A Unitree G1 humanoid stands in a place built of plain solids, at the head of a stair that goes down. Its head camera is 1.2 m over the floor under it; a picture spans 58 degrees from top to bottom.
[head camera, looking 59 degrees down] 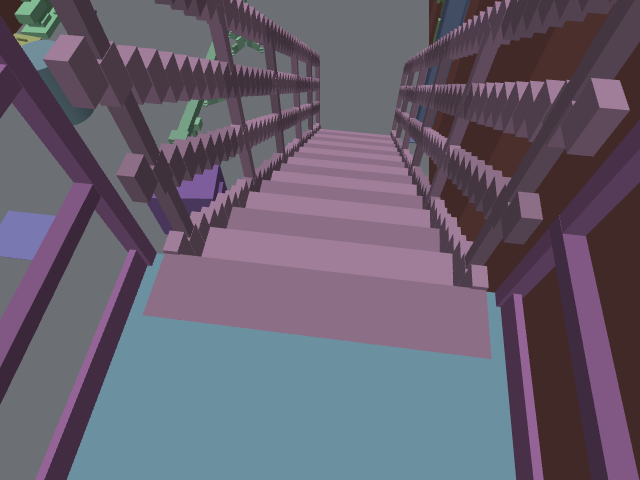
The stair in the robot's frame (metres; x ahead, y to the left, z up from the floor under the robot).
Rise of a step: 0.19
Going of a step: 0.23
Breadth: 1.01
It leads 7 degrees to the right of straight ahead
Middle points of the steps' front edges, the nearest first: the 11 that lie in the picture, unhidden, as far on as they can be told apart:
0.61 -0.01 0.00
0.84 -0.03 -0.19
1.06 -0.06 -0.37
1.29 -0.09 -0.56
1.52 -0.12 -0.75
1.74 -0.15 -0.94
1.97 -0.18 -1.12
2.20 -0.21 -1.31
2.42 -0.24 -1.50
2.65 -0.27 -1.69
2.88 -0.30 -1.87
